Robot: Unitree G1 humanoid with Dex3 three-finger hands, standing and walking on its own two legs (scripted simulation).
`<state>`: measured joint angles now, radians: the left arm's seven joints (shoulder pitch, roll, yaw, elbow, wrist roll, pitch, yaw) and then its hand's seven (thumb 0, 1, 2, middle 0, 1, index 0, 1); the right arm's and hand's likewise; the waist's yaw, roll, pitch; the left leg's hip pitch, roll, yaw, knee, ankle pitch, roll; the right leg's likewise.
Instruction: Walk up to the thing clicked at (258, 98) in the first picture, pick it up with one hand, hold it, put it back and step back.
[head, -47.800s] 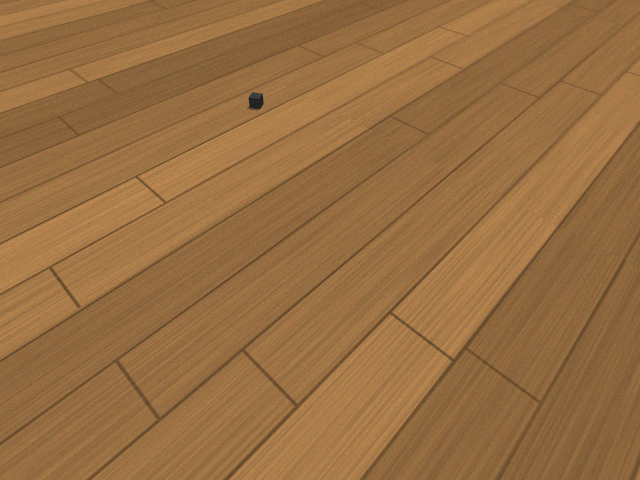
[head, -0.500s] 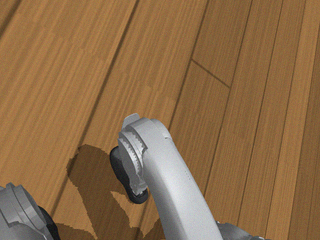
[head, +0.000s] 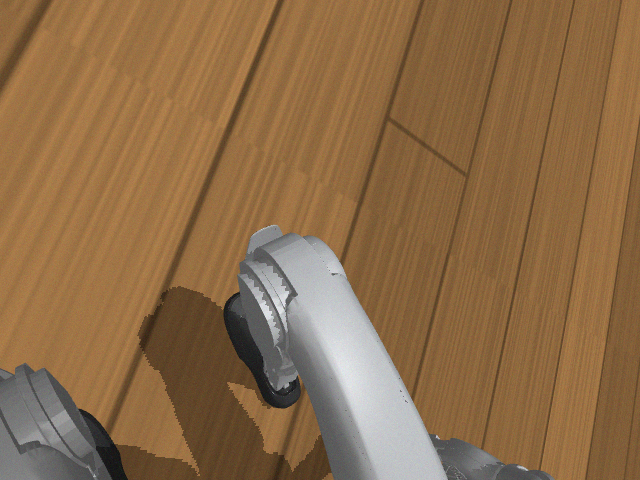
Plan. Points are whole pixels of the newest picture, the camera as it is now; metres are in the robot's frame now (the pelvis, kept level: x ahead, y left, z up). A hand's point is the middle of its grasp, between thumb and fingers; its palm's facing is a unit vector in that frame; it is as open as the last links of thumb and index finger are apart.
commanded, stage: withdraw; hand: left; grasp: from above
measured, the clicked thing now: out of the picture +0.50 +0.29 -0.29
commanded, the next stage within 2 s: go down in 0.84 s
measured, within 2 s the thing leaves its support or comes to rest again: neither
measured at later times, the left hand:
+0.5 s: hand out of the picture +0.50 +0.32 -0.07, palm faces -0.18 -0.31 -0.93, open 14.2 cm
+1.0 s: hand out of the picture +0.44 +0.26 -0.21, palm faces -0.49 -0.17 -0.86, open 14.1 cm
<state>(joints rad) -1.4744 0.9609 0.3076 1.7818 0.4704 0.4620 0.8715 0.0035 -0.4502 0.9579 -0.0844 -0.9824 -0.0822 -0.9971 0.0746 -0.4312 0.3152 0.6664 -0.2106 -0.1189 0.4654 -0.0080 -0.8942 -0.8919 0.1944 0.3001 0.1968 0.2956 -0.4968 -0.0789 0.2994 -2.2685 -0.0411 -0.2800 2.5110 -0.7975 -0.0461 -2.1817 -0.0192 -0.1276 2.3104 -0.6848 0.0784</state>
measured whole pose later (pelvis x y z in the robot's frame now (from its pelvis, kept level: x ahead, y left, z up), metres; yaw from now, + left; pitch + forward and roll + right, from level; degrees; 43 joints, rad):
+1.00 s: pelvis -0.01 +0.00 +0.01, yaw +4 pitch +35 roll -9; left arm -1.02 0.68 0.03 1.45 1.14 -0.08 0.40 0.00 -0.49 0.96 -0.08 -0.98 -0.10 -0.97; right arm 0.22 -0.31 0.12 0.73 -0.13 -0.13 0.18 0.00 -0.91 -0.89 0.20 0.30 0.20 0.30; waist -0.31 -0.01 0.06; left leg -2.32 -0.02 -0.16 2.41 -0.71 -0.03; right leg -2.28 -0.01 -0.04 2.28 -0.62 0.05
